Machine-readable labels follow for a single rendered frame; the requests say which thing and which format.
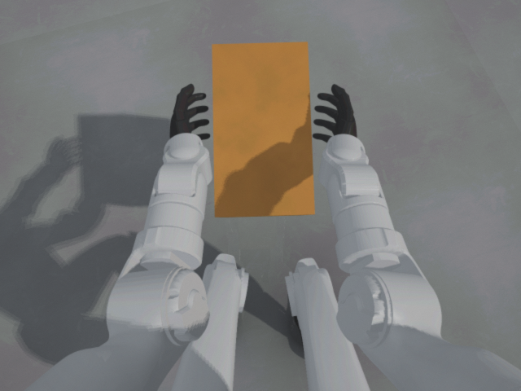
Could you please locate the right robot upper arm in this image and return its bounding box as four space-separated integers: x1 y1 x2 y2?
336 269 521 391

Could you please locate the left robot upper arm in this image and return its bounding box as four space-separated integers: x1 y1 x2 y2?
24 266 210 391

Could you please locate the robot left forearm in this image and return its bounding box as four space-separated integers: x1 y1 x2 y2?
106 133 212 329

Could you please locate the carton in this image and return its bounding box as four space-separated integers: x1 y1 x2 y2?
212 42 315 217

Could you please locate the robot right hand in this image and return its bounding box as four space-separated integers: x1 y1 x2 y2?
313 84 357 143

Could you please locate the robot right forearm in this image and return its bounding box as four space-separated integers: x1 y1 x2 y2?
318 134 428 282

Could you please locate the robot right foot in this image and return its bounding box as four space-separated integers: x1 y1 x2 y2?
294 316 304 351

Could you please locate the right robot thigh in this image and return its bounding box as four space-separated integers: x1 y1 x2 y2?
285 265 370 391

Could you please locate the robot left hand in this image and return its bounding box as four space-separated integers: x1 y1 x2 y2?
170 84 210 140

